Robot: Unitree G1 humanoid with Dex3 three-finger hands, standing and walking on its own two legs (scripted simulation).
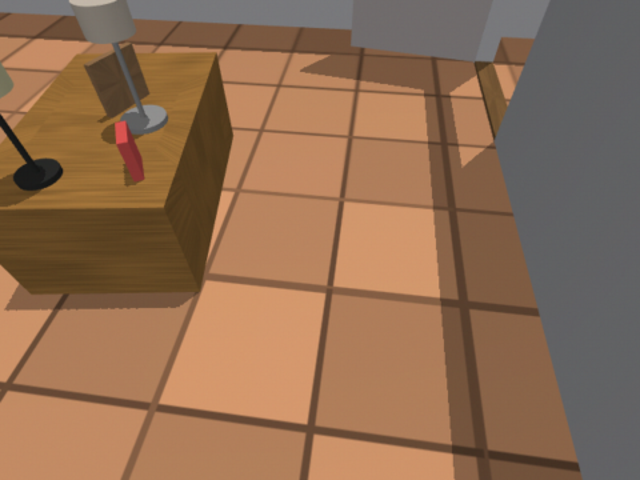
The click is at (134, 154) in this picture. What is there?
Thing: carton on end
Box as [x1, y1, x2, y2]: [115, 121, 144, 181]
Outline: 116,122 116,144 134,181 144,179 141,157 126,122
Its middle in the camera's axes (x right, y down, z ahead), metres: -0.58 -0.28 +1.20
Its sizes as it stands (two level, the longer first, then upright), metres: 0.116 0.031 0.140
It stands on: a support 0.45 m high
